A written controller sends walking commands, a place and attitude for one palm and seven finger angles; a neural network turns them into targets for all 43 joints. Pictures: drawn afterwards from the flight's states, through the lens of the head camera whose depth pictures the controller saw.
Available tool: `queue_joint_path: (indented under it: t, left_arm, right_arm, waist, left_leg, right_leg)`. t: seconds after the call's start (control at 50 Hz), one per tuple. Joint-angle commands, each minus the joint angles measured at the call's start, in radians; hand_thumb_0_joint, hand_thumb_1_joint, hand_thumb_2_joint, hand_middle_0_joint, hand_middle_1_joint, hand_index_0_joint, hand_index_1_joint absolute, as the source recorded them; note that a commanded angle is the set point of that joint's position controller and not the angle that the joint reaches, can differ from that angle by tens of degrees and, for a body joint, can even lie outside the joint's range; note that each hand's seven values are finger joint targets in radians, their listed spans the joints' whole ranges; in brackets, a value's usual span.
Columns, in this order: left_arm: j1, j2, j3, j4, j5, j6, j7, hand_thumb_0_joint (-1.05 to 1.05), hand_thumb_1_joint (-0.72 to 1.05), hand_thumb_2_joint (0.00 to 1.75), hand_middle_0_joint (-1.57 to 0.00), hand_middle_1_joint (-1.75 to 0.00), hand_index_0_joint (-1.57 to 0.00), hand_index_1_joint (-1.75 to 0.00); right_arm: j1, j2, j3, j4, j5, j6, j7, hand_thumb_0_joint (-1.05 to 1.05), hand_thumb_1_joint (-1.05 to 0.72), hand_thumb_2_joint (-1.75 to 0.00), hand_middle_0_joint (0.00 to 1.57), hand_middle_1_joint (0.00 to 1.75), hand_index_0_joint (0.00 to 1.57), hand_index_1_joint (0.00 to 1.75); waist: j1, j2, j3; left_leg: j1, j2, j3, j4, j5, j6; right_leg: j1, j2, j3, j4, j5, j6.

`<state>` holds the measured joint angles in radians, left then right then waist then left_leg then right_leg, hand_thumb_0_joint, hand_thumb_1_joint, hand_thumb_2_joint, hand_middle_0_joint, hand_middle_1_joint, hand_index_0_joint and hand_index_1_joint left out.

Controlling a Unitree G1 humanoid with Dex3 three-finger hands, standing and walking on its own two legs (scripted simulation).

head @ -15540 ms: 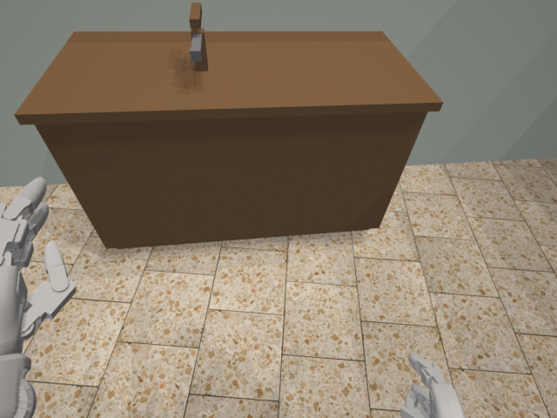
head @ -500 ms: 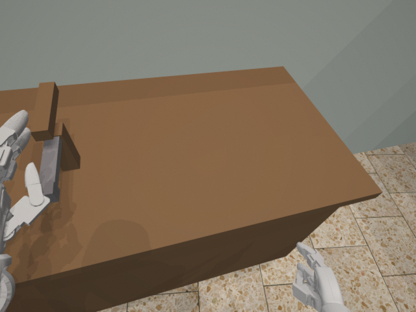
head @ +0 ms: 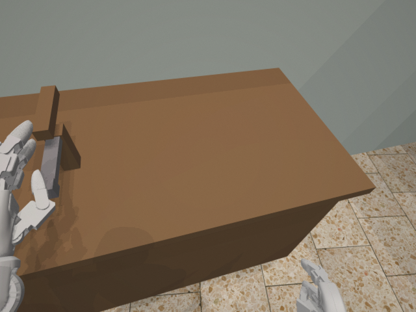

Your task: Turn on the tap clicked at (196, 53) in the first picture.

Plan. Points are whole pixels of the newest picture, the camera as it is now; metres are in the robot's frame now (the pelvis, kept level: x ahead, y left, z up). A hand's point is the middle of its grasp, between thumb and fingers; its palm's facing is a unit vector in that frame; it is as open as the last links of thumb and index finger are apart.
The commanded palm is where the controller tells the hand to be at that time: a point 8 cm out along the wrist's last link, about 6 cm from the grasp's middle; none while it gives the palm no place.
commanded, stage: shuffle to correct the standing spot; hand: left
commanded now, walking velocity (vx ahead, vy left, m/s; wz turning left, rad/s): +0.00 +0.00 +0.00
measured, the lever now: (47, 189) +0.29 +0.32 +0.07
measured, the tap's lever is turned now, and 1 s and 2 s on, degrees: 0 0 0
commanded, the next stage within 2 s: come to a stop and stand still in 0.58 s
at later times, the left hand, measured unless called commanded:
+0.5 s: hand (52, 230) +0.18 +0.23 +0.16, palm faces +0.34 -0.84 -0.43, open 7.4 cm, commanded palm +0.13 +0.26 +0.17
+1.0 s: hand (10, 274) +0.13 +0.24 +0.16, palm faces +0.40 -0.84 -0.37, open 7.4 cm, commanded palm +0.07 +0.28 +0.17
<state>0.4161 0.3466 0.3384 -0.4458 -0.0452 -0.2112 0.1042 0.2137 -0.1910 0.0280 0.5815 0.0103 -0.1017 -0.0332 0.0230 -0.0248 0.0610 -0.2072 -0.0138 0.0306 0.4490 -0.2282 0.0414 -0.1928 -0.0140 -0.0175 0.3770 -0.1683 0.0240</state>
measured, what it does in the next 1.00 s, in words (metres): steps on the spot: right foot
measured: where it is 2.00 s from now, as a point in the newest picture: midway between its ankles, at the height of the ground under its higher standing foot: outside the picture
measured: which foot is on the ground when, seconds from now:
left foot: down 0.00-1.00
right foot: down 0.00-0.74, up 0.76-0.92, down 0.94-1.00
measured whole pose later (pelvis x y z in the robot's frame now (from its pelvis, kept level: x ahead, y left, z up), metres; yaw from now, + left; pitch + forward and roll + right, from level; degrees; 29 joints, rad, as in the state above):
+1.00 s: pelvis -0.09 -0.01 -0.01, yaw +1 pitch -1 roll -3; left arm 0.41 0.36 0.38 -0.50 -0.04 -0.22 0.10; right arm 0.25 -0.17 0.02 0.60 0.01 -0.13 -0.01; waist 0.01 0.01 0.06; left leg -0.41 0.03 0.00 0.56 -0.19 0.03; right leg -0.16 0.03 -0.06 0.44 -0.27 0.00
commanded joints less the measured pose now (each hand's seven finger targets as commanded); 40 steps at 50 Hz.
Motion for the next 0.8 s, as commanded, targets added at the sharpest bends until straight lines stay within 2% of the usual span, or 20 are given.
queue_joint_path:
  t: [0.0, 0.04, 0.06, 0.14, 0.16, 0.22, 0.24, 0.26, 0.34, 0.36, 0.44, 0.46, 0.54, 0.56, 0.62, 0.64, 0.68, 0.72, 0.74, 0.78]
  left_arm:
    - [-0.046, 0.179, 0.120, -0.232, -0.005, -0.074, 0.020, 0.00, 0.90, 0.90, -0.20, -0.30, -0.20, -0.30]
    - [-0.023, 0.199, 0.146, -0.225, -0.004, -0.069, 0.025, 0.00, 0.90, 0.90, -0.20, -0.30, -0.20, -0.30]
    - [-0.029, 0.165, 0.116, -0.219, -0.008, -0.071, 0.020, 0.00, 0.90, 0.90, -0.20, -0.30, -0.20, -0.30]
    - [-0.030, 0.198, 0.144, -0.254, -0.008, -0.077, 0.023, 0.00, 0.90, 0.90, -0.20, -0.30, -0.20, -0.30]
    - [-0.025, 0.170, 0.118, -0.238, -0.012, -0.080, 0.018, 0.00, 0.90, 0.90, -0.20, -0.30, -0.20, -0.30]
    - [-0.006, 0.175, 0.124, -0.266, -0.012, -0.094, 0.016, 0.00, 0.90, 0.90, -0.20, -0.30, -0.20, -0.30]
    - [-0.003, 0.199, 0.150, -0.273, -0.011, -0.092, 0.020, 0.00, 0.90, 0.90, -0.20, -0.30, -0.20, -0.30]
    - [0.004, 0.162, 0.117, -0.252, -0.015, -0.092, 0.013, 0.00, 0.90, 0.90, -0.20, -0.30, -0.20, -0.30]
    - [0.017, 0.209, 0.175, -0.301, -0.016, -0.110, 0.014, 0.00, 0.90, 0.90, -0.20, -0.30, -0.20, -0.30]
    - [0.024, 0.178, 0.150, -0.282, -0.020, -0.113, 0.008, 0.00, 0.90, 0.90, -0.20, -0.30, -0.20, -0.30]
    - [0.033, 0.211, 0.192, -0.328, -0.021, -0.130, 0.010, 0.00, 0.90, 0.90, -0.20, -0.30, -0.20, -0.30]
    - [0.033, 0.178, 0.160, -0.322, -0.024, -0.135, 0.003, 0.00, 0.90, 0.90, -0.20, -0.30, -0.20, -0.30]
    - [0.046, 0.226, 0.209, -0.336, -0.023, -0.154, 0.014, 0.00, 0.90, 0.90, -0.20, -0.30, -0.20, -0.30]
    - [0.051, 0.192, 0.173, -0.328, -0.026, -0.158, 0.011, 0.00, 0.90, 0.90, -0.20, -0.30, -0.20, -0.30]
    - [0.049, 0.225, 0.201, -0.319, -0.024, -0.173, 0.022, 0.00, 0.90, 0.90, -0.20, -0.30, -0.20, -0.30]
    - [0.059, 0.240, 0.218, -0.323, -0.020, -0.167, 0.031, 0.00, 0.90, 0.90, -0.20, -0.30, -0.20, -0.30]
    - [0.073, 0.216, 0.203, -0.322, -0.018, -0.166, 0.031, 0.00, 0.90, 0.90, -0.20, -0.30, -0.20, -0.30]
    - [0.074, 0.218, 0.217, -0.319, -0.015, -0.161, 0.033, 0.00, 0.90, 0.90, -0.20, -0.30, -0.20, -0.30]
    - [0.044, 0.240, 0.235, -0.315, -0.008, -0.151, 0.037, 0.00, 0.90, 0.90, -0.20, -0.30, -0.20, -0.30]
    - [-0.003, 0.204, 0.206, -0.285, -0.008, -0.136, 0.030, 0.00, 0.90, 0.90, -0.20, -0.30, -0.20, -0.30]
  right_arm:
    - [-0.103, -0.131, -0.061, -0.171, 0.007, -0.068, -0.006, 0.00, -0.90, -0.90, 0.20, 0.30, 0.20, 0.30]
    - [-0.114, -0.129, -0.062, -0.164, 0.010, -0.065, -0.009, 0.00, -0.90, -0.90, 0.20, 0.30, 0.20, 0.30]
    - [-0.101, -0.135, -0.059, -0.164, 0.004, -0.061, -0.008, 0.00, -0.90, -0.90, 0.20, 0.30, 0.20, 0.30]
    - [-0.119, -0.132, -0.061, -0.174, 0.013, -0.066, -0.011, 0.00, -0.90, -0.90, 0.20, 0.30, 0.20, 0.30]
    - [-0.103, -0.138, -0.058, -0.173, 0.004, -0.060, -0.010, 0.00, -0.90, -0.90, 0.20, 0.30, 0.20, 0.30]
    - [-0.094, -0.135, -0.065, -0.187, 0.007, -0.063, -0.006, 0.00, -0.90, -0.90, 0.20, 0.30, 0.20, 0.30]
    - [-0.113, -0.131, -0.063, -0.183, 0.010, -0.061, -0.008, 0.00, -0.90, -0.90, 0.20, 0.30, 0.20, 0.30]
    - [-0.098, -0.135, -0.060, -0.183, 0.002, -0.055, -0.006, 0.00, -0.90, -0.90, 0.20, 0.30, 0.20, 0.30]
    - [-0.109, -0.128, -0.068, -0.194, 0.004, -0.057, -0.006, 0.00, -0.90, -0.90, 0.20, 0.30, 0.20, 0.30]
    - [-0.095, -0.133, -0.064, -0.195, -0.006, -0.048, -0.003, 0.00, -0.90, -0.90, 0.20, 0.30, 0.20, 0.30]
    - [-0.096, -0.128, -0.074, -0.201, -0.002, -0.058, -0.007, 0.00, -0.90, -0.90, 0.20, 0.30, 0.20, 0.30]
    - [-0.078, -0.129, -0.073, -0.199, -0.009, -0.054, -0.005, 0.00, -0.90, -0.90, 0.20, 0.30, 0.20, 0.30]
    - [-0.069, -0.123, -0.081, -0.185, -0.008, -0.068, -0.012, 0.00, -0.90, -0.90, 0.20, 0.30, 0.20, 0.30]
    - [-0.053, -0.119, -0.078, -0.179, -0.013, -0.062, -0.008, 0.00, -0.90, -0.90, 0.20, 0.30, 0.20, 0.30]
    - [-0.054, -0.114, -0.082, -0.159, -0.008, -0.071, -0.015, 0.00, -0.90, -0.90, 0.20, 0.30, 0.20, 0.30]
    - [-0.070, -0.118, -0.079, -0.152, -0.010, -0.070, -0.018, 0.00, -0.90, -0.90, 0.20, 0.30, 0.20, 0.30]
    - [-0.070, -0.117, -0.068, -0.166, -0.013, -0.068, -0.022, 0.00, -0.90, -0.90, 0.20, 0.30, 0.20, 0.30]
    - [-0.092, -0.136, -0.062, -0.181, -0.002, -0.078, -0.029, 0.00, -0.90, -0.90, 0.20, 0.30, 0.20, 0.30]
    - [-0.112, -0.123, -0.063, -0.179, 0.000, -0.085, -0.034, 0.00, -0.90, -0.90, 0.20, 0.30, 0.20, 0.30]
    - [-0.066, -0.133, -0.084, -0.167, 0.005, -0.088, -0.024, 0.00, -0.90, -0.90, 0.20, 0.30, 0.20, 0.30]
  waist:
    - [-0.001, 0.073, -0.150]
    - [0.000, 0.068, -0.151]
    - [-0.004, 0.065, -0.145]
    - [0.005, 0.097, -0.139]
    - [0.004, 0.095, -0.150]
    - [0.010, 0.100, -0.172]
    - [0.012, 0.102, -0.175]
    - [0.009, 0.085, -0.181]
    - [0.015, 0.101, -0.188]
    - [0.013, 0.091, -0.193]
    - [0.011, 0.091, -0.209]
    - [0.003, 0.064, -0.216]
    - [-0.007, 0.001, -0.210]
    - [-0.013, -0.032, -0.212]
    - [-0.017, -0.102, -0.188]
    - [-0.017, -0.066, -0.181]
    - [-0.017, -0.002, -0.171]
    - [-0.010, 0.235, -0.177]
    - [-0.009, 0.283, -0.185]
    - [-0.021, 0.202, -0.148]
  left_leg:
    - [-0.049, 0.082, -0.085, -0.113, 0.005, -0.022]
    - [-0.034, 0.083, -0.077, -0.103, 0.021, -0.023]
    - [-0.047, 0.078, -0.081, -0.112, 0.038, -0.027]
    - [-0.029, 0.100, -0.080, -0.090, 0.172, -0.036]
    - [-0.045, 0.099, -0.086, -0.096, 0.202, -0.035]
    - [-0.032, 0.124, -0.085, -0.067, 0.254, -0.034]
    - [-0.023, 0.129, -0.078, -0.058, 0.268, -0.032]
    - [-0.040, 0.129, -0.077, -0.066, 0.244, -0.029]
    - [-0.071, 0.153, -0.087, -0.027, 0.244, -0.022]
    - [-0.101, 0.153, -0.090, -0.029, 0.218, -0.018]
    - [-0.109, 0.148, -0.090, 0.029, 0.156, -0.019]
    - [-0.113, 0.131, -0.082, 0.041, 0.116, -0.019]
    - [-0.080, 0.070, -0.064, 0.133, -0.048, -0.033]
    - [-0.078, 0.056, -0.063, 0.147, -0.085, -0.033]
    - [-0.001, 0.020, -0.055, 0.241, -0.175, -0.038]
    - [0.020, 0.031, -0.068, 0.209, -0.162, -0.034]
    - [-0.053, 0.096, -0.145, 0.030, -0.181, -0.005]
    - [-0.255, 0.292, -0.346, -0.204, -0.323, 0.068]
    - [-0.307, 0.339, -0.391, -0.267, -0.379, 0.098]
    - [-0.315, 0.322, -0.328, -0.249, -0.424, 0.103]
  right_leg:
    - [0.113, -0.044, 0.053, -0.037, 0.066, -0.036]
    - [0.102, -0.046, 0.056, -0.042, 0.078, -0.035]
    - [0.103, -0.039, 0.046, -0.042, 0.084, -0.033]
    - [0.094, -0.040, 0.046, -0.005, 0.192, -0.030]
    - [0.110, -0.032, 0.031, 0.007, 0.202, -0.027]
    - [0.101, -0.040, 0.042, 0.041, 0.239, -0.031]
    - [0.092, -0.041, 0.040, 0.046, 0.246, -0.029]
    - [0.092, -0.036, 0.034, 0.051, 0.226, -0.026]
    - [0.068, -0.048, 0.058, 0.092, 0.255, -0.041]
    - [0.077, -0.046, 0.050, 0.098, 0.238, -0.038]
    - [0.026, -0.072, 0.101, 0.102, 0.252, -0.066]
    - [0.007, -0.078, 0.102, 0.087, 0.227, -0.067]
    - [-0.124, -0.159, 0.203, -0.008, 0.095, -0.117]
    - [-0.146, -0.177, 0.195, -0.033, 0.024, -0.121]
    - [-0.295, -0.249, 0.220, -0.114, -0.190, -0.154]
    - [-0.321, -0.244, 0.222, -0.104, -0.196, -0.159]
    - [-0.251, -0.141, 0.131, 0.018, -0.194, -0.101]
    - [-0.072, 0.003, 0.017, 0.330, -0.216, -0.026]
    - [-0.037, 0.023, 0.030, 0.482, -0.260, -0.018]
    - [-0.060, 0.039, 0.044, 0.548, -0.281, -0.020]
